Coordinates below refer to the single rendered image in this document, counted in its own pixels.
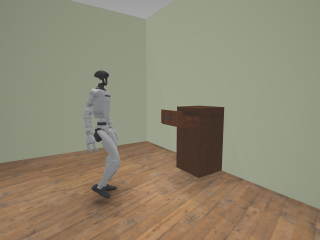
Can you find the robot right forearm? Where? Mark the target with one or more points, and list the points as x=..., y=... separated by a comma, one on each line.
x=88, y=121

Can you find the robot thigh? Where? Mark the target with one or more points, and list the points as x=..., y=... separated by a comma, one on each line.
x=111, y=133
x=108, y=144

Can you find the robot left thigh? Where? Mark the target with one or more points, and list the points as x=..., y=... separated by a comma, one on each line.
x=111, y=133

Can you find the right robot hand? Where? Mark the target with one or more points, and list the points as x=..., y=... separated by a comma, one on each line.
x=90, y=139

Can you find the robot right thigh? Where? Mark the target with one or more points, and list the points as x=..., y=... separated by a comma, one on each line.
x=108, y=144

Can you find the cabinet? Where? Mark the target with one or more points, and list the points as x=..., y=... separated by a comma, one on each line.
x=199, y=149

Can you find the robot left forearm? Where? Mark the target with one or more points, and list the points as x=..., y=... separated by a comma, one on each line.
x=109, y=122

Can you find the robot right upper arm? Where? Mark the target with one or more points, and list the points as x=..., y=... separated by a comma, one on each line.
x=93, y=94

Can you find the drawer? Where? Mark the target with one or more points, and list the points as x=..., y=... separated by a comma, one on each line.
x=178, y=119

